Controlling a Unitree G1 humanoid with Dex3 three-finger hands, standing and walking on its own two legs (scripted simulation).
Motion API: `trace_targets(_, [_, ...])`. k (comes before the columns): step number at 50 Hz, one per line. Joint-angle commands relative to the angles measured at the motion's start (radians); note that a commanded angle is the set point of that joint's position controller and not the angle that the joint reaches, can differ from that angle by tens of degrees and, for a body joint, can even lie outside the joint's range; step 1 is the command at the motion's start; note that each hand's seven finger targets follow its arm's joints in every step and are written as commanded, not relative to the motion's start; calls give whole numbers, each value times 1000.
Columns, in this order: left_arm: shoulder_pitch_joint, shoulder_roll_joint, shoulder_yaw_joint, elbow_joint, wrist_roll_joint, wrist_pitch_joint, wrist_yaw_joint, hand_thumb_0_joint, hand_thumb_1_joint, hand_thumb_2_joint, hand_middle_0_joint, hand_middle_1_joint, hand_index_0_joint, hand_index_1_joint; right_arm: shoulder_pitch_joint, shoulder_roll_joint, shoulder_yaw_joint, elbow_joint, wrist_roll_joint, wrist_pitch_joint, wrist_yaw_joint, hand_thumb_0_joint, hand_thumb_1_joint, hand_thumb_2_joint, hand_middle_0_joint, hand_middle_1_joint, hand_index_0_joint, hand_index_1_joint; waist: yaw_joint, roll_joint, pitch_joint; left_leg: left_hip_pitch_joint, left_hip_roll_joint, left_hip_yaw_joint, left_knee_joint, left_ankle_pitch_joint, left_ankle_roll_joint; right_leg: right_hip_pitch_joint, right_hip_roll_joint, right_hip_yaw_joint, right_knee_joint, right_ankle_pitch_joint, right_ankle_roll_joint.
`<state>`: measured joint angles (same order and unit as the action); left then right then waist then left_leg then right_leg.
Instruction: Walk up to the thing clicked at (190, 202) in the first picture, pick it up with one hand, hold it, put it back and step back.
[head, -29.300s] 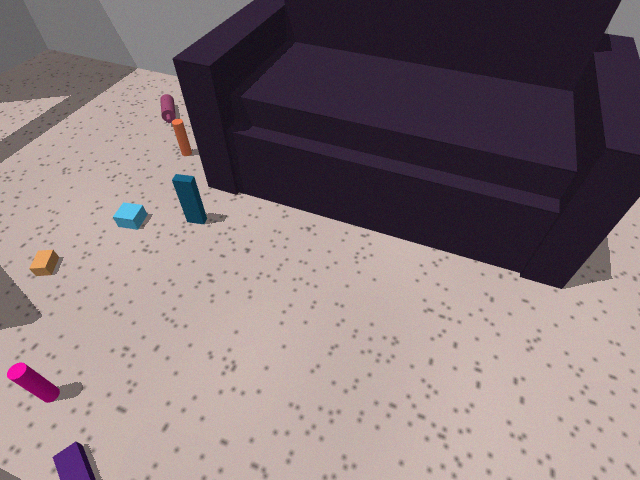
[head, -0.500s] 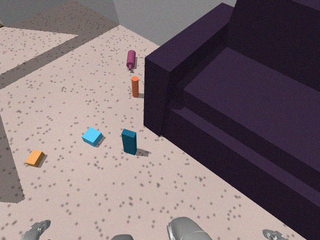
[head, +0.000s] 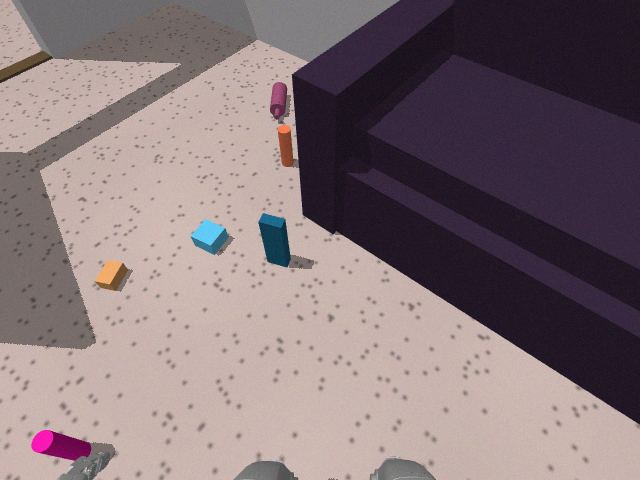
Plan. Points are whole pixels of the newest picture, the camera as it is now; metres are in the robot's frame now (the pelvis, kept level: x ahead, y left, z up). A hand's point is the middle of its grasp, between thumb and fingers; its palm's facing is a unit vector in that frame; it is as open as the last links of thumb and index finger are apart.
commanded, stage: step back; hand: left
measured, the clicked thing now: (275, 241) +0.86 +0.16 -0.64
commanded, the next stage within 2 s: stand in 1.52 s
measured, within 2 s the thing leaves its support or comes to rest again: neither
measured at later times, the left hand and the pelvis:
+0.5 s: hand out of the picture -0.11 +0.24 -0.14, palm faces -0.04 -0.92 -0.40, open 7.4 cm; pelvis -0.17 -0.03 +0.00, yaw -4 degrees
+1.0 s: hand out of the picture -0.10 +0.23 -0.13, palm faces +0.03 -0.92 -0.39, open 7.4 cm; pelvis -0.18 -0.04 +0.01, yaw +1 degrees
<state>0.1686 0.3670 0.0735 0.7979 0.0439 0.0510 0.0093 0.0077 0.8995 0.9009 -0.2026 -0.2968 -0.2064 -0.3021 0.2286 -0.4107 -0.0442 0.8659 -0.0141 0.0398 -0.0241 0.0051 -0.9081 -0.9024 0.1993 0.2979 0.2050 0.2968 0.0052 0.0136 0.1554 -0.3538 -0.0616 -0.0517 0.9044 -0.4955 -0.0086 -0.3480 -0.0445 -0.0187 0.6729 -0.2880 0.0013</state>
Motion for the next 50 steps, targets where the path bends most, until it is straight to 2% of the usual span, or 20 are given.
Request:
trace_targets(1, [-35,247,58,-99,-21,-3,18,0,900,900,-200,-300,-200,-300,59,-140,-54,-50,-10,-42,-7,0,-900,-900,200,300,200,300,-4,-173,-216,86,25,81,-503,269,21,218,-166,173,-2,425,-141])
trace_targets(2, [-1,211,41,-104,-22,4,15,0,900,900,-200,-300,-200,-300,49,-185,-69,-49,-18,-45,-9,0,-900,-900,200,300,200,300,15,-82,-224,183,127,-83,-518,381,56,75,-116,159,60,267,-91])
trace_targets(4, [-86,218,57,-121,-29,6,29,0,900,900,-200,-300,-200,-300,-9,-382,-105,-85,-18,-41,-1,0,-900,-900,200,300,200,300,-52,226,-200,51,498,-547,-573,619,325,-91,100,119,438,-387,-10])
trace_targets(8, [23,220,59,-50,-40,13,25,0,900,900,-200,-300,-200,-300,-127,-238,-63,-95,-21,-47,-20,0,-900,-900,200,300,200,300,44,88,-159,57,341,-209,-471,685,242,-119,127,204,655,-234,-18])
trace_targets(14, [-12,196,50,-46,-19,-17,0,0,900,900,-200,-300,-200,-300,-33,-227,-75,-84,-28,-40,-9,0,-900,-900,200,300,200,300,-41,149,-210,259,311,-186,-460,415,248,-103,74,94,227,-246,22])
trace_targets(18, [161,183,54,74,-18,-43,-9,0,900,900,-200,-300,-200,-300,-106,-262,-82,-88,-25,-11,6,0,-900,-900,200,300,200,300,31,197,-230,67,267,-117,-432,133,173,191,83,-18,-232,-96,-38])
trace_targets(19, [166,221,72,91,-5,-52,-6,0,900,900,-200,-300,-200,-300,-75,-210,-66,-83,-23,-7,8,0,-900,-900,200,300,200,300,21,91,-217,-65,207,-76,-326,66,119,278,60,77,-270,-108,-58])
trace_targets(21, [80,383,105,34,9,-55,1,0,900,900,-200,-300,-200,-300,-172,-148,-53,-126,-14,-14,-4,0,-900,-900,200,300,200,300,82,-215,-118,-199,27,-93,-4,-81,4,-34,-351,609,-444,-457,-252])
trace_targets(22, [5,385,101,14,9,-59,3,0,900,900,-200,-300,-200,-300,-187,-196,-70,-112,-9,-14,-4,0,-900,-900,200,300,200,300,58,-168,-28,-154,54,-150,105,-36,-6,-166,-367,620,-463,-504,-279])
trace_targets(25, [-74,281,76,12,3,-79,9,0,900,900,-200,-300,-200,-300,-74,-173,-56,-39,-1,-29,4,0,-900,-900,200,300,200,300,-11,-123,-42,-146,7,-95,143,103,-2,-34,-182,300,-337,-182,-177])
trace_targets(30, [14,297,79,41,10,-85,-4,0,900,900,-200,-300,-200,-300,-105,-167,-53,-21,-20,-53,31,0,-900,-900,200,300,200,300,57,-195,-53,-88,61,5,-184,5,-12,87,-199,304,-348,-369,-184])
trace_targets(33, [7,283,56,48,-6,-70,-10,0,900,900,-200,-300,-200,-300,-38,-149,-59,30,-17,-71,31,0,-900,-900,200,300,200,300,17,-164,-82,132,18,71,-457,117,14,43,-167,223,-252,-203,-149])
trace_targets(34, [27,239,37,48,-7,-66,-11,0,900,900,-200,-300,-200,-300,-6,-157,-68,43,-21,-81,26,0,-900,-900,200,300,200,300,2,-117,-118,246,35,20,-517,162,31,9,-139,178,-154,-77,-122])
trace_targets(36, [-39,216,36,58,-33,-67,-11,0,900,900,-200,-300,-200,-300,23,-283,-90,51,-22,-82,27,0,-900,-900,200,300,200,300,-26,121,-132,168,319,-465,-648,-277,204,-105,39,-6,99,-263,-36])
trace_targets(37, [-39,247,44,59,-26,-66,-10,0,900,900,-200,-300,-200,-300,17,-289,-93,38,-25,-86,29,0,-900,-900,200,300,200,300,-30,101,-92,126,367,-524,-688,-295,250,-117,18,47,209,-282,-33])
trace_targets(45, [102,192,46,150,-16,-104,-6,0,900,900,-200,-300,-200,-300,-84,-169,-52,23,-7,-64,33,0,-900,-900,200,300,200,300,57,99,-153,-38,192,-135,-427,172,110,285,64,-25,-244,-2,-36])
trace_targets(46, [125,233,59,158,-7,-107,2,0,900,900,-200,-300,-200,-300,-76,-114,-36,13,-1,-60,30,0,-900,-900,200,300,200,300,69,-16,-149,-166,130,-87,-299,154,61,382,-19,130,-298,-62,-54])
trace_targets(47, [140,321,75,147,1,-111,8,0,900,900,-200,-300,-200,-300,-107,-87,-29,-7,-1,-59,24,0,-900,-900,200,300,200,300,89,-186,-132,-289,-10,-33,-106,4,26,347,-243,474,-441,-289,-148])
trace_targets(48, [55,356,81,123,1,-111,5,0,900,900,-200,-300,-200,-300,-92,-144,-48,13,-12,-55,12,0,-900,-900,200,300,200,300,62,-137,-55,-218,52,-70,-2,-76,14,151,-385,561,-475,-398,-242])
trace_targets(50, [-15,296,66,98,-14,-120,6,0,900,900,-200,-300,-200,-300,-34,-167,-54,46,-7,-62,18,0,-900,-900,200,300,200,300,22,-54,-25,-178,90,-94,6,13,12,135,-320,428,-419,-213,-240])
